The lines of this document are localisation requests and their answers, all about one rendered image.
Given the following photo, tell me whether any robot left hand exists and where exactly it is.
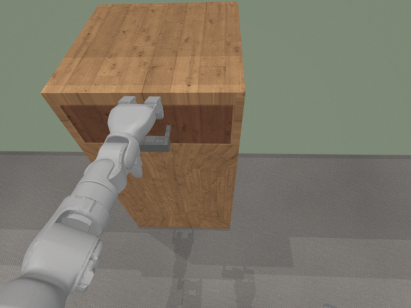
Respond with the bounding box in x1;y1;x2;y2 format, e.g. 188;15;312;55
108;96;164;178

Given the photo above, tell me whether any handle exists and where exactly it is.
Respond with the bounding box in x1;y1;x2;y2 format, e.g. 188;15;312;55
139;125;171;152

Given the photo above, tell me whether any robot left upper arm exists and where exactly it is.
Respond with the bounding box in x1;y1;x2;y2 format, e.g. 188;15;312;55
0;222;104;308

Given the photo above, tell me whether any drawer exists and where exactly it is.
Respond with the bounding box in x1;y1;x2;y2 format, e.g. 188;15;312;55
60;105;233;144

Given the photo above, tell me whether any cabinet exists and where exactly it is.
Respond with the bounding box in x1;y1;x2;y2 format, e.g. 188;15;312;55
41;1;245;229

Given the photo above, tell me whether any robot left forearm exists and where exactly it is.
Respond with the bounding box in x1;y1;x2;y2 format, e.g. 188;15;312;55
21;132;139;275

